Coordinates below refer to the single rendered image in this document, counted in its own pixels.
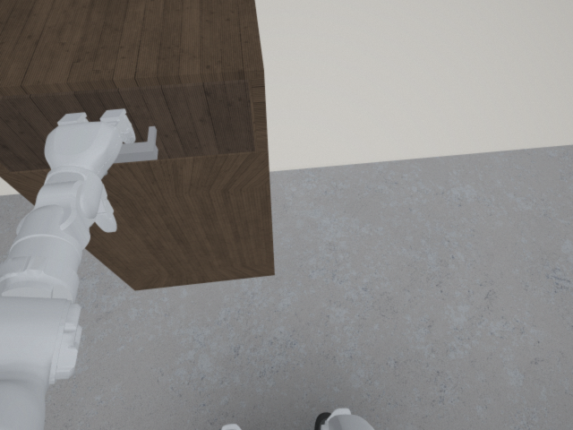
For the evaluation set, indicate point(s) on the robot left forearm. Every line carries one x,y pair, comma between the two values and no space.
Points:
46,254

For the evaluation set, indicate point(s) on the left robot hand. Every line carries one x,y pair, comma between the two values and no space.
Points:
93,146

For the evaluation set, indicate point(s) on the left robot upper arm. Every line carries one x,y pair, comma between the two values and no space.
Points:
39,344

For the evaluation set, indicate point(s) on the handle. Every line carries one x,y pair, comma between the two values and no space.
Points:
139,151

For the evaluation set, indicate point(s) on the cabinet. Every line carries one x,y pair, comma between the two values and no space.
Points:
180,221

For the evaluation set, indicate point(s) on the drawer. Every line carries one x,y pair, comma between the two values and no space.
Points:
192,119

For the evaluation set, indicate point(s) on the robot right shin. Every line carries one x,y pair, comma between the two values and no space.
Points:
339,411

